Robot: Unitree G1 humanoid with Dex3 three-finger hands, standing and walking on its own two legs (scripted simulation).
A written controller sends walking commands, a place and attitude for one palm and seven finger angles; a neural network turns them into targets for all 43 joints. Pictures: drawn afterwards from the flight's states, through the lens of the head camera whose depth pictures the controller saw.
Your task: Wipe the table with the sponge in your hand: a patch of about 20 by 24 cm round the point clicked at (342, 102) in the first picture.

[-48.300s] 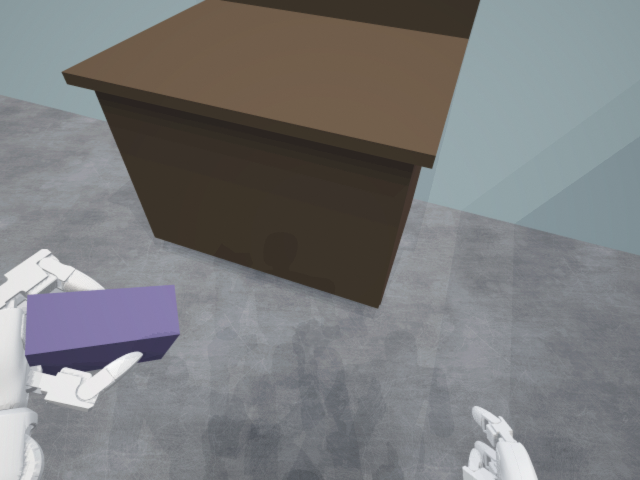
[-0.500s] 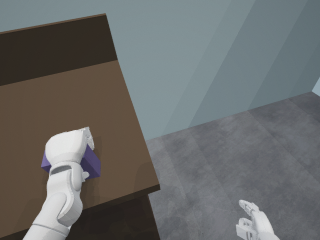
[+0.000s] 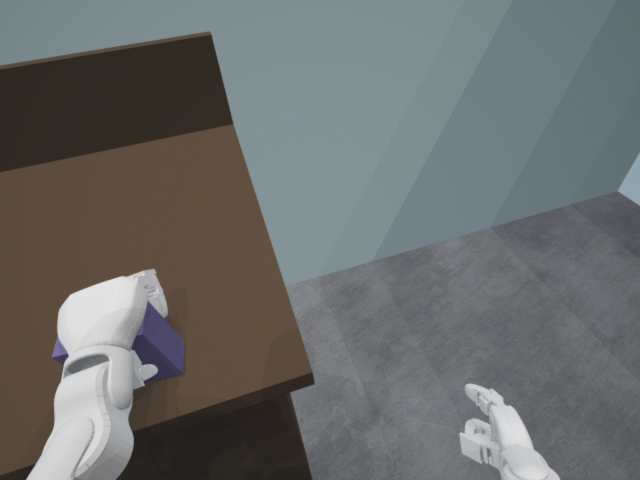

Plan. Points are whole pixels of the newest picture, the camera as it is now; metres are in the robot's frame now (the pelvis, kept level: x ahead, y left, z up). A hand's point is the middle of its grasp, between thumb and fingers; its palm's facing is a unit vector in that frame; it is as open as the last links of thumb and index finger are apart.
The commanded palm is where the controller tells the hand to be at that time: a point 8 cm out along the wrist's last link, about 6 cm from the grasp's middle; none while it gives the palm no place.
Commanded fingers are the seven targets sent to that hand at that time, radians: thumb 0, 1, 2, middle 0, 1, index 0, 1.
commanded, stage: slide back across to the middle lane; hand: left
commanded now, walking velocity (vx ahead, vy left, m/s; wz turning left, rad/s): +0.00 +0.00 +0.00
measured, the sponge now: (133, 354) +0.23 +0.29 +0.05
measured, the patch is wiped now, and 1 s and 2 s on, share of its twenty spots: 1.00 1.00 1.00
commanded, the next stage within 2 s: wipe forward along the middle lane in 0.28 s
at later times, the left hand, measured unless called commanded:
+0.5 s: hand (83, 358) +0.21 +0.32 +0.08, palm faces +0.01 -0.04 -1.00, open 9.3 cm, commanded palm +0.18 +0.33 +0.13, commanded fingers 0.00 0.10 1.30 -1.20 -1.60 -1.20 -1.60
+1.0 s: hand (84, 335) +0.24 +0.34 +0.08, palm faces -0.07 +0.01 -1.00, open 9.4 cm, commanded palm +0.23 +0.35 +0.11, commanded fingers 0.00 0.10 1.30 -1.20 -1.60 -1.20 -1.60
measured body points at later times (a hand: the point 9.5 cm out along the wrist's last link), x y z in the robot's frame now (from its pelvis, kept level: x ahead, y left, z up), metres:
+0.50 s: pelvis -0.02 +0.00 +0.00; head -0.03 -0.04 +0.45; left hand +0.20 +0.32 +0.14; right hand +0.20 -0.22 -0.10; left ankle -0.05 +0.11 -0.74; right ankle -0.04 -0.10 -0.74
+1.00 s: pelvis -0.05 -0.01 +0.00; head -0.05 -0.04 +0.45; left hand +0.24 +0.33 +0.13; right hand +0.14 -0.24 -0.12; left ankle -0.05 +0.11 -0.74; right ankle -0.04 -0.10 -0.74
